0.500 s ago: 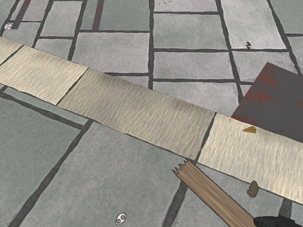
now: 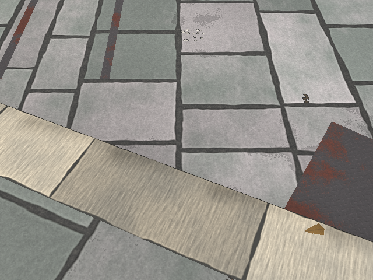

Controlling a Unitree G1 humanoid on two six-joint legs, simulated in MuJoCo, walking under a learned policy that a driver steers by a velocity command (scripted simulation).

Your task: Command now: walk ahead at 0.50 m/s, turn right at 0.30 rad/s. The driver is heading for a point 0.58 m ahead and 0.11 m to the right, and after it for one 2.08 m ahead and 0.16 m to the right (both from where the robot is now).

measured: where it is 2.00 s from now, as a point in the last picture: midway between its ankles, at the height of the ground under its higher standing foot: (215, 243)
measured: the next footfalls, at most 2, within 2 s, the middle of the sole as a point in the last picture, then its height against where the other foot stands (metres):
right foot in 0.08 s outside the picture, level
left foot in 0.60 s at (183, 260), level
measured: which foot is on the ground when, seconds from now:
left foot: down 0.00-0.10, up 0.12-0.58, down 0.60-1.00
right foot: up 0.00-0.06, down 0.08-0.62, up 0.64-1.00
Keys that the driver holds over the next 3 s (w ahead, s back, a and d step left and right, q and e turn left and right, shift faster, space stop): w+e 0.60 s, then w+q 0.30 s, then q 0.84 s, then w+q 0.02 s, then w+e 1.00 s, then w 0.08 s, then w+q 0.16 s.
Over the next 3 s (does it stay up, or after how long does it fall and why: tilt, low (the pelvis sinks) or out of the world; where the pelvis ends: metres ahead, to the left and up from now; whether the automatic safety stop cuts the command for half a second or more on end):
stays up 1.09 -0.14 -0.12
